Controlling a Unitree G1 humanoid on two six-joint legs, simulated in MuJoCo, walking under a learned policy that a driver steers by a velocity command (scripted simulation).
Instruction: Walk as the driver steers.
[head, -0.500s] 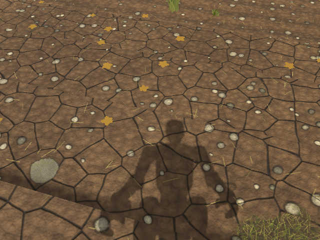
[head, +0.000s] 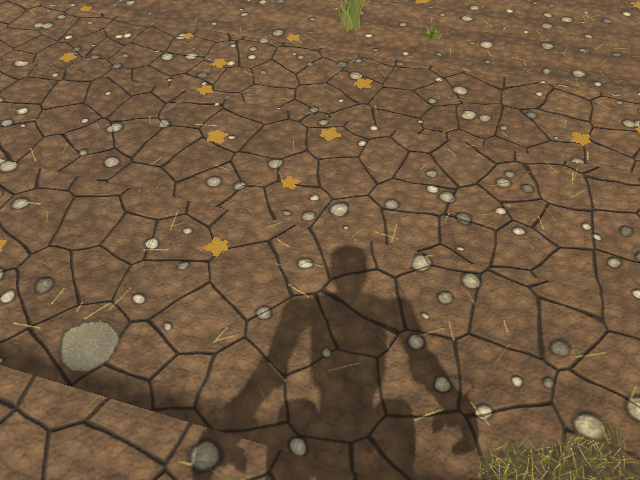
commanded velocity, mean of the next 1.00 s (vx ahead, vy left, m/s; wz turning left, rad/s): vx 0.29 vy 0.00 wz -0.24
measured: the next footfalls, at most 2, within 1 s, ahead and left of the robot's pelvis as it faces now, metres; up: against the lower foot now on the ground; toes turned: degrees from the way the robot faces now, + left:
right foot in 0.60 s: +0.39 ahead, -0.09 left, +0.00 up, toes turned -6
left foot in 1.00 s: +0.46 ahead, +0.11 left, +0.00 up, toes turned -16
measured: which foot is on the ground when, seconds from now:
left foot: down 0.00-0.64, up 0.66-0.98, down 1.00-1.00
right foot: down 0.00-0.20, up 0.22-0.58, down 0.60-1.00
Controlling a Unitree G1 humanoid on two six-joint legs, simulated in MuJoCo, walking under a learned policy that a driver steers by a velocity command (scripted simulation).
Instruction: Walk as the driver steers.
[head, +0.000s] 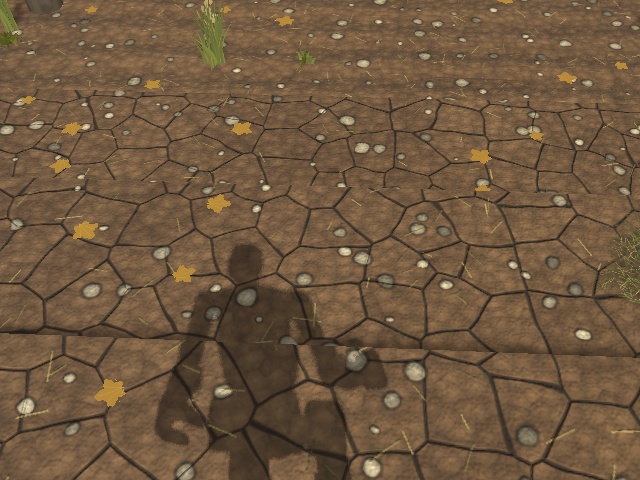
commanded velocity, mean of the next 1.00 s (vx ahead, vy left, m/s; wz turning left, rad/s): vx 0.02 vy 0.00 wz -0.31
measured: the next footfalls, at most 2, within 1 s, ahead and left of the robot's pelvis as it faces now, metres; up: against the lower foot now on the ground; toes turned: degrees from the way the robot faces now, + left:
right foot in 0.38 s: +0.06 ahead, -0.13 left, +0.00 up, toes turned -15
left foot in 0.86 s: +0.26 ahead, +0.12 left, -0.16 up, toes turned -17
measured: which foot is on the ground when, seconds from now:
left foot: down 0.00-0.40, up 0.42-0.84, down 0.86-1.00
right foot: down 0.00-0.02, up 0.04-0.36, down 0.38-1.00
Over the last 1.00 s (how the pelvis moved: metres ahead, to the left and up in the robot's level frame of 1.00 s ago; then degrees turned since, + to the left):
0.39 0.00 -0.01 -17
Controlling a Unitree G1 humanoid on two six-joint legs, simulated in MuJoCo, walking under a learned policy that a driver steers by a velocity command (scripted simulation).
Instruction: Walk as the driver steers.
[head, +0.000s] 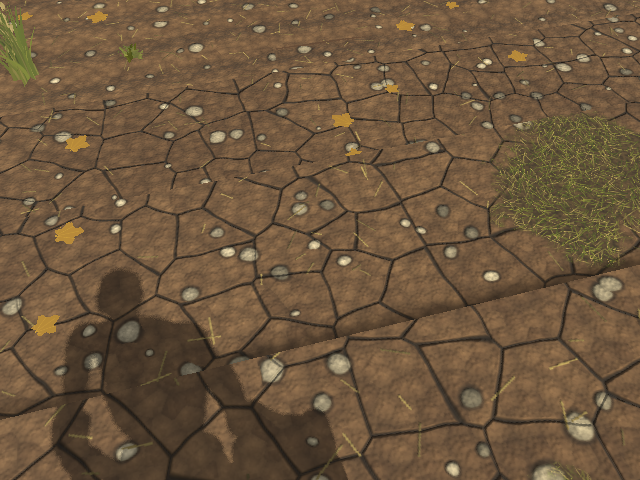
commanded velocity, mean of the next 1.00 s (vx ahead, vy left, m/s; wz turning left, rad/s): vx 0.12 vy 0.00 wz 0.26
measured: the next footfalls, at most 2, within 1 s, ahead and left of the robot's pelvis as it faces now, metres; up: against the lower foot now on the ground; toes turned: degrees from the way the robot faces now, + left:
right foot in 0.28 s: -0.04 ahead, -0.09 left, +0.16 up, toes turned -5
left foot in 0.80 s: +0.24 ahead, +0.13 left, +0.00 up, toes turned +15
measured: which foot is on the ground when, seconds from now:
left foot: down 0.00-0.28, up 0.30-0.78, down 0.80-1.00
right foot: down 0.00-0.12, up 0.14-0.26, down 0.28-0.80, up 0.82-1.00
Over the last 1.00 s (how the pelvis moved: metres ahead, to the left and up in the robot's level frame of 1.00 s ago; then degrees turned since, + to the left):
0.11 0.04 -0.15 -17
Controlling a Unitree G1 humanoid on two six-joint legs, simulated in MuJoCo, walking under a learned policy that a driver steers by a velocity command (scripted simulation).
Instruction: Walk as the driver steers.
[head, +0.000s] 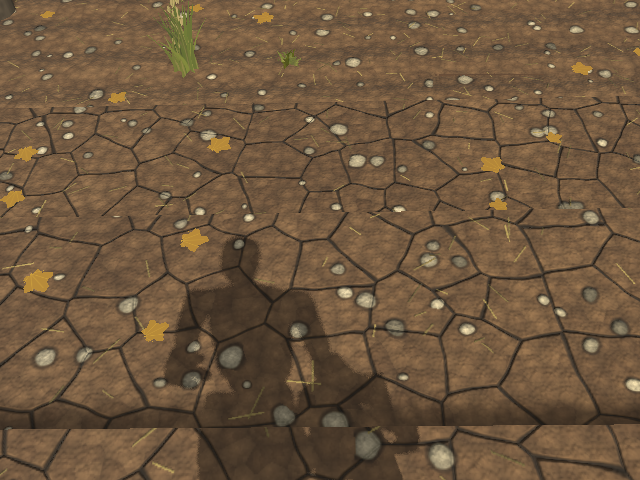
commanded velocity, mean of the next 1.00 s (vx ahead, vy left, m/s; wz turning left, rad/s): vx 0.41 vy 0.00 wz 0.17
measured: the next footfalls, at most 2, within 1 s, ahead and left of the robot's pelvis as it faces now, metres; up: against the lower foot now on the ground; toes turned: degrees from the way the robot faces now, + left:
right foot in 0.22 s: +0.17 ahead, -0.14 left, +0.00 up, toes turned +10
left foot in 0.76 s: +0.45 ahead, +0.14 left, +0.00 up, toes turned +16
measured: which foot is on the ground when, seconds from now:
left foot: down 0.00-0.24, up 0.26-0.74, down 0.76-1.00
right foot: up 0.00-0.20, down 0.22-0.78, up 0.80-1.00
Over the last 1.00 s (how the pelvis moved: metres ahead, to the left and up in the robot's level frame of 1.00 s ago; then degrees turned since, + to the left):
0.18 0.04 0.00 16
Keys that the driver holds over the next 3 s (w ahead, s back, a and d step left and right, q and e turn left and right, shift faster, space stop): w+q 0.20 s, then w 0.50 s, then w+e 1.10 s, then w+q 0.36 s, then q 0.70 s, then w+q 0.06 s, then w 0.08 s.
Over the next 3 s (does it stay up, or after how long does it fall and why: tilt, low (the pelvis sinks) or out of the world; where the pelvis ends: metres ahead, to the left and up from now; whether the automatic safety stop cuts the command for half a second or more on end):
stays up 1.42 0.00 -0.33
